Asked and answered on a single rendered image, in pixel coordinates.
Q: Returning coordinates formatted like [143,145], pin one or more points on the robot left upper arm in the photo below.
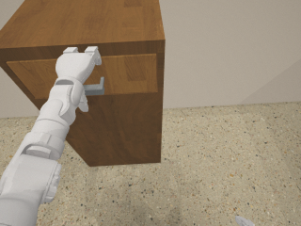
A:
[31,182]

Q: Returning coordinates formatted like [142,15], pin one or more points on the left robot hand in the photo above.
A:
[78,66]

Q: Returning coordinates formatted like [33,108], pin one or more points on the drawer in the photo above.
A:
[122,74]

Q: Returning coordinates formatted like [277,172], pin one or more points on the cabinet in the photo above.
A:
[119,128]

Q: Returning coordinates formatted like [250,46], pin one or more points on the left robot forearm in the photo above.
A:
[46,139]

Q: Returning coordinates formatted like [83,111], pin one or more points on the right robot hand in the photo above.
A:
[243,221]

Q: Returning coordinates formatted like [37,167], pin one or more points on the handle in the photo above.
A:
[95,89]

